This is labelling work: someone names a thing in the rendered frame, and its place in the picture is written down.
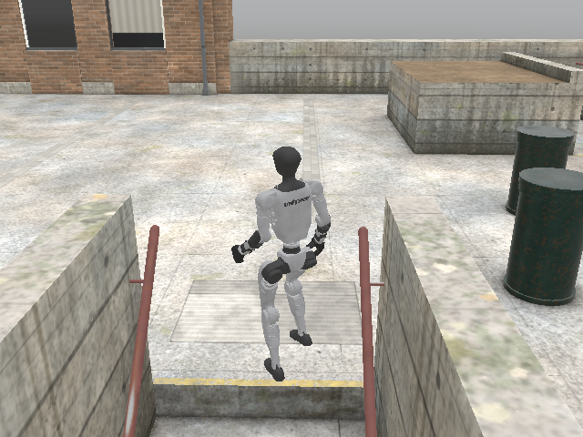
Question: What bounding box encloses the robot left upper arm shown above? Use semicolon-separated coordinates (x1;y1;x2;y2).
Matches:
255;190;275;243

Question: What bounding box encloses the robot left forearm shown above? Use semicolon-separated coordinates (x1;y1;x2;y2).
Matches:
238;230;263;255

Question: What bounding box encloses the humanoid robot torso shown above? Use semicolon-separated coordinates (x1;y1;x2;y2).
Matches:
270;178;312;274

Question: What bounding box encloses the robot right hand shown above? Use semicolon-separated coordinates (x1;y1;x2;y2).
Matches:
306;237;325;257

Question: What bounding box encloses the robot right upper arm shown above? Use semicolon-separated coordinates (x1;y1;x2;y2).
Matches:
304;180;331;227

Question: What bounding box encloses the robot right shin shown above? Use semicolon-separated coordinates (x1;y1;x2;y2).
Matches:
286;279;307;336

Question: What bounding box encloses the robot right forearm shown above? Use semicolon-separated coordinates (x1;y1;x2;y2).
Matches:
314;215;331;244

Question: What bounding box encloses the robot left hand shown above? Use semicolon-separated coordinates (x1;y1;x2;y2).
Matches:
231;245;252;263

